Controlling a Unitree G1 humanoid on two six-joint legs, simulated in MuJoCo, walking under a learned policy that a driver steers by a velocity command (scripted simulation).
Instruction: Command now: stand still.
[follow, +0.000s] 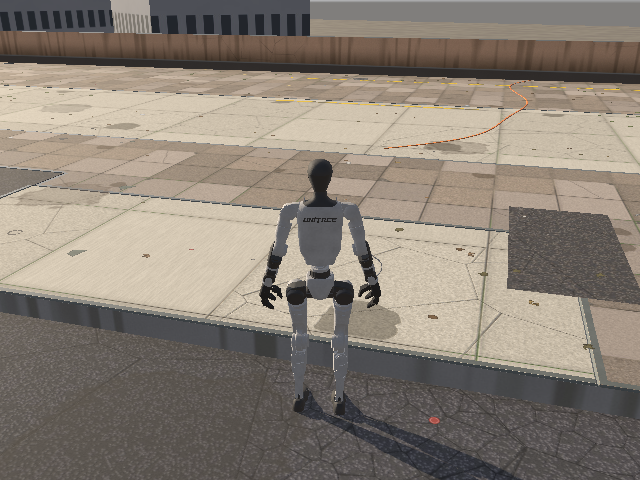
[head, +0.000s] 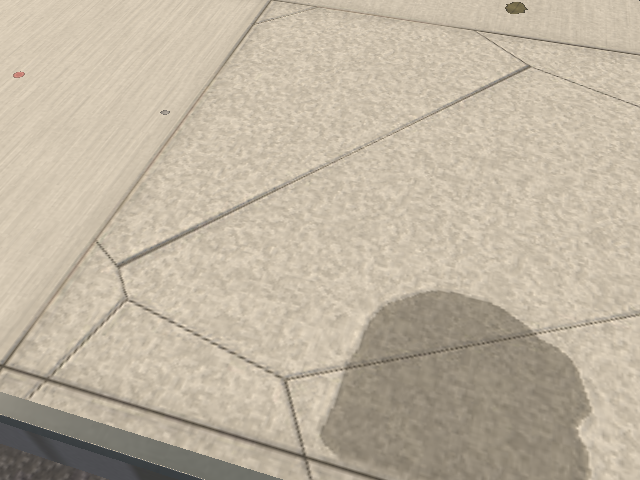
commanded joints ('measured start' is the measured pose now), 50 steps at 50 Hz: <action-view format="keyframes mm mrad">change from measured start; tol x4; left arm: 1 6 120 20 -35 -1 -9 3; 31 74 104 21 -37 -5 -17 -3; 33 68 49 -4 -24 21 4 9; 37 58 128 17 -28 11 24 13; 40 55 73 1 -15 11 12 13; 50 82 74 5 15 -3 12 20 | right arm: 1 -11 -122 -19 -33 0 -9 -4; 31 45 -109 -22 -17 0 -8 -18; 33 70 -29 12 5 -17 -1 -6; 50 121 -50 25 21 0 -22 -20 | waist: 1 -1 2 -40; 33 -13 5 -65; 39 -13 -33 62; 44 2 12 -27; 50 4 8 -27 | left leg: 1 28 80 -62 -49 143 36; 31 30 82 -51 -43 151 12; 34 36 91 -60 -89 17 1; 37 -28 58 -21 -32 -52 10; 43 56 124 -68 -83 286 11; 50 93 132 -58 -66 364 12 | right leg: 1 -29 -77 66 -74 85 -8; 31 -30 -82 81 -83 132 -29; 34 -20 -129 162 -176 -107 -35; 37 -6 -140 198 -208 -250 -63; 38 -20 -153 204 -218 -226 -67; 41 37 -114 119 -130 158 -40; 43 98 -118 103 -99 303 -32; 50 123 -125 92 -82 386 -21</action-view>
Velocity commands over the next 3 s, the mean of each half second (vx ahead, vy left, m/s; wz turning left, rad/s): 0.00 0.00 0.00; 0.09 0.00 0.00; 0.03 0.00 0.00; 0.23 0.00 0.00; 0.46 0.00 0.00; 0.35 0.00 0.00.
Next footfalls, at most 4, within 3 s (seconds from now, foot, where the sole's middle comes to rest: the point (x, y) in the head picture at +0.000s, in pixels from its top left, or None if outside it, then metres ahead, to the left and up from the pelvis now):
1.98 left None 0.15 0.14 -0.78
2.48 right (375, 446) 0.52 -0.07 -0.62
3.00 left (279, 320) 0.79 0.12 -0.62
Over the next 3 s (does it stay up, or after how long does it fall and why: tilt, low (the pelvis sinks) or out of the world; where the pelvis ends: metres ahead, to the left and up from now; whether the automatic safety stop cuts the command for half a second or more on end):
stays up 0.61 0.02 0.14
